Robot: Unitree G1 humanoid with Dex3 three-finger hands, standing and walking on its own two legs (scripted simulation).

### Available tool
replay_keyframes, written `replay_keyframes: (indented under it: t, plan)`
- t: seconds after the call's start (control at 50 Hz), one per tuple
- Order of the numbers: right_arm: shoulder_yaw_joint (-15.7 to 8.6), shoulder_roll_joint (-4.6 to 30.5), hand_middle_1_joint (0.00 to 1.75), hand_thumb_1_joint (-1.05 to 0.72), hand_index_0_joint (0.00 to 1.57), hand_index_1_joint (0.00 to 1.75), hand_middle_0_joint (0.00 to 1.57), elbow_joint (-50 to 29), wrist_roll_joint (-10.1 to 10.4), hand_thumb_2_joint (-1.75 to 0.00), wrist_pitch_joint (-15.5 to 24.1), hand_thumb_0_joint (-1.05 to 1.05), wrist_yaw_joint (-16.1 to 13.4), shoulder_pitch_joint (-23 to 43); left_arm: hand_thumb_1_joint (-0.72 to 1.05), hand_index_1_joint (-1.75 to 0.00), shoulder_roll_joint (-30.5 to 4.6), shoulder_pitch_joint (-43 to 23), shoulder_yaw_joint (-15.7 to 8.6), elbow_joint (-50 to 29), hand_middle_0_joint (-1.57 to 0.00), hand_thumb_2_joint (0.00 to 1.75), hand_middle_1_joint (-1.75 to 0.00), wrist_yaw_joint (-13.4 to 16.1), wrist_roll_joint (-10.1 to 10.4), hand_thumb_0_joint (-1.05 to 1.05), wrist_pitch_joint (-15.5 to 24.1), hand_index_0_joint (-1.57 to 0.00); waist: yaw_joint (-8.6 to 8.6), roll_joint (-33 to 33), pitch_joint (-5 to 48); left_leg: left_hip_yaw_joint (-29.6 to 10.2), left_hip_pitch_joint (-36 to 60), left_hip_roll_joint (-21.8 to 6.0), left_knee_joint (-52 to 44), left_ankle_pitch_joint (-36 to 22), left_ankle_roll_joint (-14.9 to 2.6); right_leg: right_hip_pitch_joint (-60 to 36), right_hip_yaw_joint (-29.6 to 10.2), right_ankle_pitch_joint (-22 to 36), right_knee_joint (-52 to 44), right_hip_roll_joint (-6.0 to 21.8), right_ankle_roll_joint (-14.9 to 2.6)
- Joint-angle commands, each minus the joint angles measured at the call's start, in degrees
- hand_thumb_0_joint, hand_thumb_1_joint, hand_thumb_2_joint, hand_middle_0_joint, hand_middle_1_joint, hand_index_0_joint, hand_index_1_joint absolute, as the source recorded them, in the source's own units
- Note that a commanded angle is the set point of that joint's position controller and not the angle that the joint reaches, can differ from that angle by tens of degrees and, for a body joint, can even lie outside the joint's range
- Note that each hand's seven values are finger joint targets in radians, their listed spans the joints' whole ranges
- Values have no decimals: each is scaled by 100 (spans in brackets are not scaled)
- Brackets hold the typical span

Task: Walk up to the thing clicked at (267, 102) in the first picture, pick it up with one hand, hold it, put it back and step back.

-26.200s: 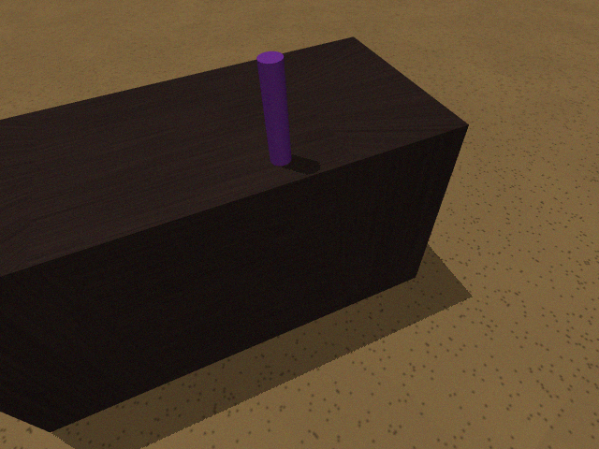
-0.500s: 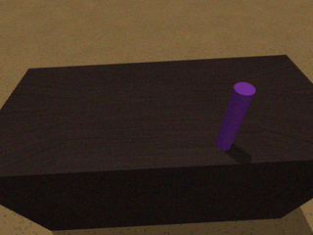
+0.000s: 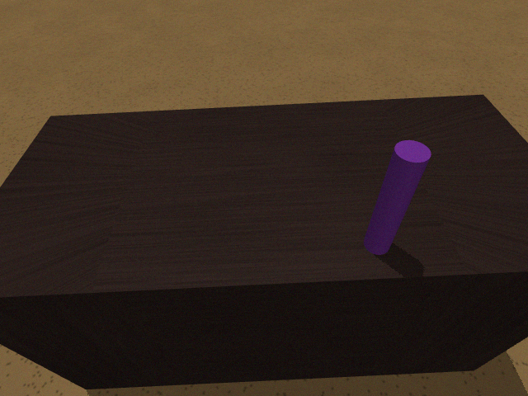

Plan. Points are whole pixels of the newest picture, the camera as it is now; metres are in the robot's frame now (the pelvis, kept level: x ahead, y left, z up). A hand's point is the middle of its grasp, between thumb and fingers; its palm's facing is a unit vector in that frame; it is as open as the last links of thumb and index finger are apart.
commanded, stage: stand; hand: right
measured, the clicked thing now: (391, 204) +0.42 -0.20 +0.04
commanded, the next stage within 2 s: none
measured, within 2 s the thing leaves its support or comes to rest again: neither
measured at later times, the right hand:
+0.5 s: hand out of the picture +0.07 -0.25 -0.16, palm faces -0.04 +0.94 -0.34, open 7.5 cm
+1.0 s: hand out of the picture +0.07 -0.25 -0.16, palm faces -0.04 +0.94 -0.34, open 7.4 cm
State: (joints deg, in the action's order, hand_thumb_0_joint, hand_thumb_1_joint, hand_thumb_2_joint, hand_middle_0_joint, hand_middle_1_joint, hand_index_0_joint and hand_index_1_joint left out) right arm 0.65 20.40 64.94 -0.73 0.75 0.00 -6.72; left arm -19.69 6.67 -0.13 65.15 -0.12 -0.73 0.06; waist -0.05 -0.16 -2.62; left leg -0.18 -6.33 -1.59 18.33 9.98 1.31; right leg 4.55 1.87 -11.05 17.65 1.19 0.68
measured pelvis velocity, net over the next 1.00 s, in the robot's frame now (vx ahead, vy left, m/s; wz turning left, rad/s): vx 0.00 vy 0.00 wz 0.01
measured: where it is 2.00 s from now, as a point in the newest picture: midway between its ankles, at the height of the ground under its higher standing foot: outside the picture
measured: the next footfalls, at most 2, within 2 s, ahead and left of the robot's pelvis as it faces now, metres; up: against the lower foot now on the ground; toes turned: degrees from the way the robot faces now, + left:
none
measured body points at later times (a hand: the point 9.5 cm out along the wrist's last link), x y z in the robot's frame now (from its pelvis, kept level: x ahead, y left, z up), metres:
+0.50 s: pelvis +0.00 +0.00 +0.00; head +0.01 +0.00 +0.45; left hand +0.06 +0.30 -0.13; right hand +0.07 -0.30 -0.13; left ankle +0.00 +0.13 -0.75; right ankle -0.01 -0.12 -0.75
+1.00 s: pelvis +0.00 +0.00 +0.00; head +0.01 +0.00 +0.45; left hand +0.06 +0.31 -0.13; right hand +0.07 -0.30 -0.13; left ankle +0.00 +0.13 -0.75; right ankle -0.01 -0.12 -0.75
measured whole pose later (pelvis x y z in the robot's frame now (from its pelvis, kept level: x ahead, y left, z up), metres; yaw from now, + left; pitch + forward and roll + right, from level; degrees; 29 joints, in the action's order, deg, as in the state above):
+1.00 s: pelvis +0.00 +0.00 +0.00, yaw +0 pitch -2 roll +0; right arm 0.5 20.2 65.0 -0.6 0.7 0.2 -6.9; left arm -19.8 7.2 -0.1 64.6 -0.1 -0.7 0.2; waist -0.1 -0.2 -2.7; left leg -0.4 -6.4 -1.1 18.2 9.8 1.0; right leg 4.5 2.1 -11.0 17.5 1.7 1.0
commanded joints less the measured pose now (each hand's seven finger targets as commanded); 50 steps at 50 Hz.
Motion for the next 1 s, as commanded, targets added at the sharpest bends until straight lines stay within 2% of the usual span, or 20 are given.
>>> replay_keyframes:
  t: [0.0,0.04,0.14,0.16,0.26,0.34,0.42,0.46,0.56,0.74,0.76,0.84,0.88,0.98]
  plan:
    - [-215,1237,30,-28,20,30,20,-342,7,-87,112,0,-90,163,90,-30,-1238,-173,-225,-324,-20,90,-30,64,14,0,137,-20,-16,-7,411,-453,116,-604,-197,-1022,-227,-47,-523,921,-272,679,-177]
    - [-208,1214,30,-44,20,30,20,-341,9,-90,114,0,-88,185,90,-30,-1250,-143,-218,-321,-20,90,-30,61,18,0,129,-20,-16,-21,359,-471,98,-583,-259,-825,-206,62,-504,699,-302,646,-172]
    - [-199,1193,30,-84,20,30,20,-331,15,-90,110,0,-85,144,90,-30,-1248,-142,-227,-320,-20,90,-30,62,10,0,133,-20,-12,-9,392,-479,100,-597,-229,-944,-239,-41,-526,867,-287,682,-169]
    - [-203,1192,30,-90,20,30,20,-333,14,-90,107,0,-80,119,90,-30,-1269,-115,-226,-318,-20,90,-30,63,16,0,139,-20,-14,9,381,-490,90,-584,-267,-888,-221,25,-493,738,-298,652,-160]
    - [-202,1216,30,-90,20,30,20,-330,12,-90,117,0,-80,148,90,-30,-1226,-134,-221,-328,-20,90,-30,63,6,0,134,-20,-28,-36,378,-486,68,-593,-246,-962,-233,-44,-515,904,-287,684,-164]
    - [-205,1192,30,-90,20,30,20,-328,15,-90,103,0,-82,125,90,-30,-1252,-156,-224,-326,-20,90,-30,66,9,0,129,-20,2,47,284,-497,90,-584,-266,-772,-214,132,-500,624,-320,659,-156]
    - [-224,1206,30,-90,20,30,20,-332,12,-90,100,0,-75,128,90,-30,-1243,-123,-218,-348,-20,90,-30,69,14,0,142,-20,-8,66,355,-496,89,-598,-224,-932,-225,30,-497,742,-313,672,-167]
    - [-207,1184,30,-90,20,30,20,-319,9,-90,100,0,-69,92,90,-30,-1233,-94,-217,-330,-20,90,-30,65,18,0,144,-20,-4,19,290,-478,-21,-547,-247,-770,-219,1,-517,768,-352,680,-150]
    - [-204,1191,30,-90,20,30,20,-346,20,-90,105,0,-77,115,90,-30,-1255,-115,-231,-353,-20,90,-30,65,13,0,149,-20,-14,-14,425,-478,97,-595,-191,-1053,-243,-90,-501,965,-267,708,-165]
    - [-224,1188,30,-90,20,30,20,-338,11,-90,95,0,-74,141,90,-30,-1281,-108,-231,-365,-20,90,-30,63,2,0,137,-20,-1,79,298,-528,67,-588,-281,-746,-232,97,-467,528,-334,663,-162]
    - [-228,1218,30,-90,20,30,20,-344,5,-90,100,0,-74,119,90,-30,-1259,-131,-236,-376,-20,90,-30,63,-1,0,136,-20,-6,32,370,-490,23,-590,-229,-819,-259,-20,-511,740,-323,709,-175]
    - [-221,1174,30,-90,20,30,20,-349,16,-90,116,0,-73,125,90,-30,-1268,-132,-228,-387,-20,90,-30,70,15,0,158,-20,0,41,456,-489,119,-606,-190,-1117,-245,-77,-485,979,-247,717,-168]
    - [-219,1190,30,-90,20,30,20,-328,12,-90,110,0,-73,114,90,-30,-1231,-111,-219,-369,-20,90,-30,67,19,0,145,-20,-6,-17,340,-491,24,-578,-264,-912,-225,-12,-465,766,-297,691,-158]
    - [-237,1212,30,-90,20,30,20,-334,23,-90,101,0,-65,160,90,-30,-1265,-91,-227,-358,-20,90,-30,69,6,0,150,-20,-3,55,333,-533,143,-601,-239,-915,-239,63,-455,698,-309,682,-155]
